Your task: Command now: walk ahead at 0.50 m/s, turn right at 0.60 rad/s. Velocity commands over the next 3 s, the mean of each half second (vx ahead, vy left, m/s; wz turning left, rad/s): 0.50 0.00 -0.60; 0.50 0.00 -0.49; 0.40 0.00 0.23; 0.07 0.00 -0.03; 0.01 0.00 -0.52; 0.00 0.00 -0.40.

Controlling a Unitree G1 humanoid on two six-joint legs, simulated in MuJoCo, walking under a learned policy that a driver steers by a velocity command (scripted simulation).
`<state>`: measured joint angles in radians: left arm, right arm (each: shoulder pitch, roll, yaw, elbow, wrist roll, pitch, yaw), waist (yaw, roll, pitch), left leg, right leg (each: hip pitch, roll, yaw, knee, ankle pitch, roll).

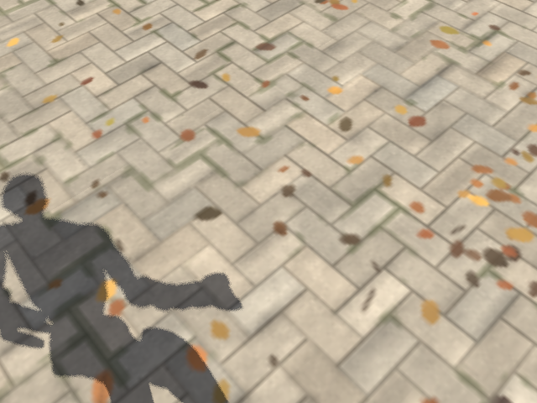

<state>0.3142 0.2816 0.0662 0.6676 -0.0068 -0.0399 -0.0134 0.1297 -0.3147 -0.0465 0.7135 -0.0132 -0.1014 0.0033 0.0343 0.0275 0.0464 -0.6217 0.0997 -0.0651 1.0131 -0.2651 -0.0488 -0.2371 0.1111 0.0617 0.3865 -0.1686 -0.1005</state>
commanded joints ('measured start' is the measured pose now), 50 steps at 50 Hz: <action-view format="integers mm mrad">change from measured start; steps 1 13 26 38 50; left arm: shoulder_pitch -49 107 -114 115 -46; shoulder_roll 173 37 64 216 142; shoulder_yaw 48 9 15 97 29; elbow -69 -40 -97 -63 -28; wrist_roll -6 -16 -15 -16 6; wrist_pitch -20 0 21 33 -42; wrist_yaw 22 27 4 -19 10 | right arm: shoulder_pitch -25 177 94 152 27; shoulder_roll -55 -223 -112 -178 -62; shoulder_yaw -12 -77 -55 -68 -16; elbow -59 -54 25 63 -6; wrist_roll -7 -16 7 41 7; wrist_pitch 2 -31 -7 49 20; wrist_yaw -1 4 -2 -22 4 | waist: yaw -26 -106 -64 132 -30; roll -71 65 45 0 -64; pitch -50 -308 -18 -203 -45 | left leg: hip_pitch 30 853 546 457 -32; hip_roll -19 188 161 116 44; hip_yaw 14 -334 25 287 22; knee -187 -566 -862 -162 -90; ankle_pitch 183 82 280 749 165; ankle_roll -29 209 233 89 -8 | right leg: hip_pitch -36 -245 -493 266 59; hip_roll -218 -52 -227 -71 -279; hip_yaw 204 181 27 -95 147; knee -159 559 566 159 -216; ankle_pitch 219 -142 59 46 274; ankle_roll -174 37 112 -79 -174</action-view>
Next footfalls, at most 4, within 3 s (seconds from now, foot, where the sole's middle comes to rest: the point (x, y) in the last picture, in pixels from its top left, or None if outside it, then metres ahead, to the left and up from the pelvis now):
0.24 left None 0.33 0.14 -0.78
0.76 right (383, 385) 0.51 -0.20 -0.78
1.30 left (359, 250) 0.89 -0.18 -0.78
1.74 right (443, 251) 0.89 -0.42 -0.78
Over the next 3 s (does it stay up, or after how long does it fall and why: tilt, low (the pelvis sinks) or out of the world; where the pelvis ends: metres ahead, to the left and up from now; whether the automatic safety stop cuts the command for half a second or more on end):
stays up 0.86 -0.30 0.00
